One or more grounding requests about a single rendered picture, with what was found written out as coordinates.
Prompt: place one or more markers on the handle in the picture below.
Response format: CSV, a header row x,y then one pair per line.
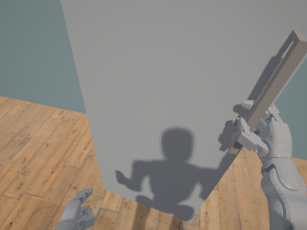
x,y
286,67

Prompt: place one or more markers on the robot left hand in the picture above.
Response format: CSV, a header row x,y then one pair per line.
x,y
81,217

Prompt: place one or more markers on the robot right hand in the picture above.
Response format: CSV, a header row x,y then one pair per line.
x,y
271,141

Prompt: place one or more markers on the right robot forearm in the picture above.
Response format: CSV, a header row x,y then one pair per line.
x,y
286,194

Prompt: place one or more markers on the fridge door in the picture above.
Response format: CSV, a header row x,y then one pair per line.
x,y
162,81

